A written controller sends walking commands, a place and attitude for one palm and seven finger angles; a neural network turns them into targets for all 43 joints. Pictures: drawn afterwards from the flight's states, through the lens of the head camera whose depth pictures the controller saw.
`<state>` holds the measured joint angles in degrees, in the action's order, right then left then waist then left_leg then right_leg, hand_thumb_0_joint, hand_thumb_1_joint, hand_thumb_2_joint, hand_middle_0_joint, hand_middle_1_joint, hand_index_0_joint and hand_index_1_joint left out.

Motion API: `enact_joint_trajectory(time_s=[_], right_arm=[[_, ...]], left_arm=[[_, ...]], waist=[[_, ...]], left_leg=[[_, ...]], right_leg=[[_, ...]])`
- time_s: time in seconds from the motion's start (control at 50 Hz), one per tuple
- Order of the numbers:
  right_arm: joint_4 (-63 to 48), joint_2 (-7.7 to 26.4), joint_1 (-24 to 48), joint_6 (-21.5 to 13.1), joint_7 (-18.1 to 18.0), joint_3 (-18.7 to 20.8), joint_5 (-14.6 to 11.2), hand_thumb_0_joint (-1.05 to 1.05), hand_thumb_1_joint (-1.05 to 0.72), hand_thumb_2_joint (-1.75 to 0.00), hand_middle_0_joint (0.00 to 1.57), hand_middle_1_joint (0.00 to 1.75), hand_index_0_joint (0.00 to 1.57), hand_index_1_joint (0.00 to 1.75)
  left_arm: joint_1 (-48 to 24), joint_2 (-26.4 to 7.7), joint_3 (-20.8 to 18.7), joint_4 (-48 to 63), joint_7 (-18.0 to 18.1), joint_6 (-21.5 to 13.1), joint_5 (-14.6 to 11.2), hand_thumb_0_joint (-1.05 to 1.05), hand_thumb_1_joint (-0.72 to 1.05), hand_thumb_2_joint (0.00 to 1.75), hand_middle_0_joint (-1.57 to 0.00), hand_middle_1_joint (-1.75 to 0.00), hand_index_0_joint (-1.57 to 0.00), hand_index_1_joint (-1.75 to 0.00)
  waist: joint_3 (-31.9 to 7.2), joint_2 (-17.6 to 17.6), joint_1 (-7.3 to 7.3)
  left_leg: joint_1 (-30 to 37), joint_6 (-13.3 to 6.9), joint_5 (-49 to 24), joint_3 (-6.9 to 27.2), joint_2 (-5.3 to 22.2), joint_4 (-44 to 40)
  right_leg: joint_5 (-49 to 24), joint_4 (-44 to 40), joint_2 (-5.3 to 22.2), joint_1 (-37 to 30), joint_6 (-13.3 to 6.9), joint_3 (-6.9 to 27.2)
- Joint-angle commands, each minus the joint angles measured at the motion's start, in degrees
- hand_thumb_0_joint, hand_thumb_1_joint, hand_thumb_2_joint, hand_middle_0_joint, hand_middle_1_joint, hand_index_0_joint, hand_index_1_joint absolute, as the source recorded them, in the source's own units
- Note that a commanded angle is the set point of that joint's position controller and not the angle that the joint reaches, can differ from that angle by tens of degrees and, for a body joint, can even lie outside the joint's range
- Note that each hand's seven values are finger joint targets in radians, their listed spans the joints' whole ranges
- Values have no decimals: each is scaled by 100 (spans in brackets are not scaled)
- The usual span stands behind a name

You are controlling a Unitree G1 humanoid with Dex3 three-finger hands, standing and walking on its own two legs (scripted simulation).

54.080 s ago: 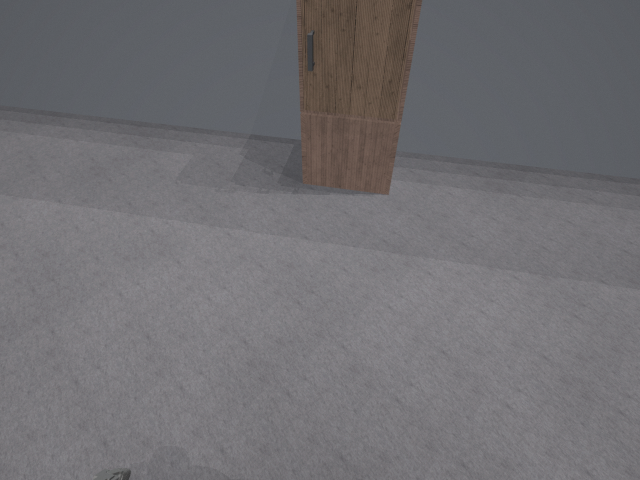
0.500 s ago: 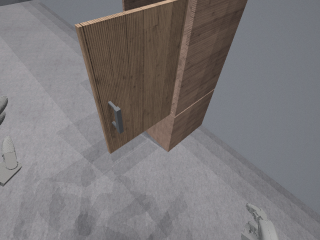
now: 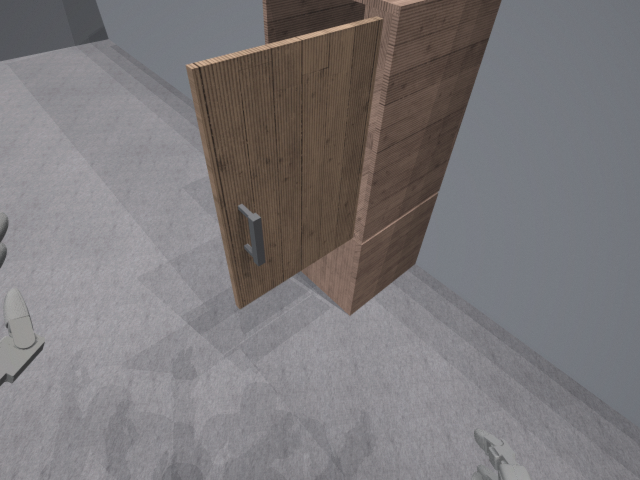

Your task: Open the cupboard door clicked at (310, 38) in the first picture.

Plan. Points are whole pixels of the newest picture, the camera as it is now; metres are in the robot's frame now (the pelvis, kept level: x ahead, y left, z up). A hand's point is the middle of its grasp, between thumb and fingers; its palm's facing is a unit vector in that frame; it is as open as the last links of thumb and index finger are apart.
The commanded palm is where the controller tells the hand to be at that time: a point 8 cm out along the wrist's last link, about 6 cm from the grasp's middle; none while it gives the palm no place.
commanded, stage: stop stepping back and stand still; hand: left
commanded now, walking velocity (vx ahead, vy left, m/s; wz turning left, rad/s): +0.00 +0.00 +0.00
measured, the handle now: (251, 235) +0.58 +0.17 -0.09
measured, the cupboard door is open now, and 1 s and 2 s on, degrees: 89 89 89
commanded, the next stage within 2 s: let the arm hang, fingers relaxed in 0.06 s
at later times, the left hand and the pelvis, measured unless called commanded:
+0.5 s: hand out of the picture +0.00 +0.19 -0.17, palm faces +0.01 -0.99 -0.16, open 7.2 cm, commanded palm none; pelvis -0.02 +0.01 +0.00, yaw +2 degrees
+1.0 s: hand out of the picture +0.02 +0.25 -0.15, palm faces +0.04 -0.95 -0.32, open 7.4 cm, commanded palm none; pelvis -0.02 +0.01 +0.01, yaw +2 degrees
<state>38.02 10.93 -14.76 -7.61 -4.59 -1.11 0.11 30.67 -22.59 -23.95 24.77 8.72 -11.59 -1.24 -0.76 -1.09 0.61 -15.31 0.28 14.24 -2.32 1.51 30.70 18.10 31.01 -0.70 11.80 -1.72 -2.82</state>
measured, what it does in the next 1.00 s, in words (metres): stands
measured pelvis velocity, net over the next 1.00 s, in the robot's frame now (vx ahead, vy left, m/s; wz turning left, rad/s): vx -0.02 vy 0.01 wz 0.04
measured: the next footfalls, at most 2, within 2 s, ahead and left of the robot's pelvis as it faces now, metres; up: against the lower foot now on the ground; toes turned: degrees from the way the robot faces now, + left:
none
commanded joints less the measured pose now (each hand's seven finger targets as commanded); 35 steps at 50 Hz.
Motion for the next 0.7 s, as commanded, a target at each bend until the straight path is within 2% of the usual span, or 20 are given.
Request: enact_joint_trajectory(time_s=[0.0, 0.04, 0.12, 0.14, 0.16, 0.18, 0.22, 0.26, 0.28, 0.3, 0.32, 0.34, 0.38, 0.4, 0.48, 0.5, 0.56, 0.62, 0.68], right_arm=[[-928, 765, 677, -403, -39, 267, -15, 0, -90, -90, 20, 30, 20, 30], [-959, 750, 675, -391, -21, 261, -20, 0, -90, -90, 20, 30, 20, 30], [-1005, 733, 742, -331, -17, 258, -19, 0, -90, -90, 20, 30, 20, 30], [426, 1768, 1026, -408, 475, 619, -10, 0, -90, -90, 20, 30, 20, 30], [401, 1388, 578, 15, 474, 606, -36, 0, -90, -90, 20, 30, 20, 30], [397, 1279, 578, 154, 462, 509, 19, 0, -90, -90, 20, 30, 20, 30], [380, 1303, 693, 314, 449, 406, 72, 0, -90, -90, 20, 30, 20, 30], [561, 1388, 815, 422, 462, 389, 116, 0, -90, -90, 20, 30, 20, 30], [672, 1404, 861, 487, 466, 389, 130, 0, -90, -90, 20, 30, 20, 30], [774, 1449, 888, 546, 473, 385, 137, 0, -90, -90, 20, 30, 20, 30], [916, 1394, 922, 599, 475, 349, 155, 0, -90, -90, 20, 30, 20, 30], [1033, 1350, 934, 636, 471, 314, 161, 0, -90, -90, 20, 30, 20, 30], [1290, 1275, 933, 671, 443, 261, 146, 0, -90, -90, 20, 30, 20, 30], [1389, 1270, 901, 690, 426, 260, 122, 0, -90, -90, 20, 30, 20, 30], [1852, 1096, 653, 729, 353, 248, 111, 0, -90, -90, 20, 30, 20, 30], [1914, 1141, 604, 743, 342, 276, 91, 0, -90, -90, 20, 30, 20, 30], [2148, 1103, 401, 758, 316, 296, 86, 0, -90, -90, 20, 30, 20, 30], [2281, 1130, 286, 775, 302, 338, 86, 0, -90, -90, 20, 30, 20, 30], [2370, 1177, 234, 773, 297, 358, 88, 0, -90, -90, 20, 30, 20, 30]], left_arm=[[-245, -1076, -644, 1273, 68, -385, -35, 0, 90, 90, -20, -30, -20, -30], [-138, -1055, -646, 1265, 65, -365, -52, 0, 90, 90, -20, -30, -20, -30], [-102, -1036, -632, 1254, 53, -322, -92, 0, 90, 90, -20, -30, -20, -30], [-634, -42, 1784, -3199, -790, 597, 417, 0, 90, 90, -20, -30, -20, -30], [-619, 101, 1656, -3395, -871, 1023, 329, 0, 90, 90, -20, -30, -20, -30], [-761, 252, 1754, -3615, -880, 1098, 314, 0, 90, 90, -20, -30, -20, -30], [-1092, 98, 1814, -4208, -885, 1083, 330, 0, 90, 90, -20, -30, -20, -30], [-1503, -123, 1856, -4949, -879, 1058, 338, 0, 90, 90, -20, -30, -20, -30], [-1663, -197, 1886, -5355, -866, 1053, 323, 0, 90, 90, -20, -30, -20, -30], [-1807, -271, 1932, -5720, -849, 1054, 309, 0, 90, 90, -20, -30, -20, -30], [-1918, -260, 1994, -6079, -830, 1075, 286, 0, 90, 90, -20, -30, -20, -30], [-1924, -245, 2050, -6412, -813, 1083, 265, 0, 90, 90, -20, -30, -20, -30], [-1901, -205, 2128, -7037, -794, 1092, 239, 0, 90, 90, -20, -30, -20, -30], [-1843, -220, 2142, -7289, -789, 1081, 233, 0, 90, 90, -20, -30, -20, -30], [-1659, -11, 2160, -8107, -792, 1089, 195, 0, 90, 90, -20, -30, -20, -30], [-1625, -50, 2147, -8235, -791, 1078, 199, 0, 90, 90, -20, -30, -20, -30], [-1584, 29, 2176, -8558, -798, 1085, 182, 0, 90, 90, -20, -30, -20, -30], [-1547, 38, 2184, -8742, -788, 1091, 186, 0, 90, 90, -20, -30, -20, -30], [-1544, -12, 2179, -8825, -777, 1095, 183, 0, 90, 90, -20, -30, -20, -30]], waist=[[-294, 648, -35], [-420, 513, -45], [-393, 442, -34], [-69, 589, 187], [-413, 464, 63], [-468, 358, 8], [-454, -481, -82], [-256, -931, -58], [-162, -908, -37], [-115, -645, -3], [-4, -151, 5], [-43, 185, -17], [-58, 669, -43], [-103, 563, -64], [-24, 1029, -42], [59, 745, -52], [125, 639, -13], [243, 326, 0], [290, 285, -18]], left_leg=[[112, -240, -765, 532, 425, -762], [202, -208, -992, 482, 421, -720], [290, -141, -999, 398, 356, -703], [-242, -239, -1923, 571, 507, 130], [-37, -212, -2028, 542, 509, -51], [-253, -335, -1588, 768, 646, -201], [-451, -461, -1373, 1039, 655, -351], [-376, -374, -1004, 909, 438, -332], [-196, -338, -962, 821, 352, -302], [-40, -303, -981, 799, 304, -360], [12, -279, -995, 779, 319, -526], [82, -274, -987, 811, 346, -685], [131, -250, -806, 811, 377, -913], [195, -247, -728, 826, 387, -944], [276, -217, -139, 793, 374, -1143], [314, -226, -134, 806, 382, -1115], [353, -239, 39, 818, 405, -1187], [403, -257, 95, 815, 423, -1201], [355, -275, 140, 858, 450, -1254]], right_leg=[[-1095, -567, 341, -85, 95, 566], [-1314, -597, 328, -178, 113, 555], [-1394, -808, 365, -123, 105, 607], [-2128, 54, 774, 532, 10, 297], [-1732, -9, 664, 450, 10, 432], [-905, 79, 548, 484, 33, 289], [-713, -65, 492, 183, 17, 308], [-744, -442, 682, 211, -103, 566], [-763, -607, 786, 344, -167, 667], [-702, -674, 813, 408, -221, 704], [-648, -709, 799, 394, -202, 692], [-614, -740, 741, 263, -167, 684], [-521, -862, 682, 26, -111, 641], [-488, -978, 675, -68, -112, 639], [-224, -1251, 679, -101, -168, 611], [-200, -1340, 672, -70, -177, 592], [-40, -1430, 699, 4, -196, 558], [94, -1491, 707, 133, -204, 520], [100, -1452, 683, 103, -205, 500]])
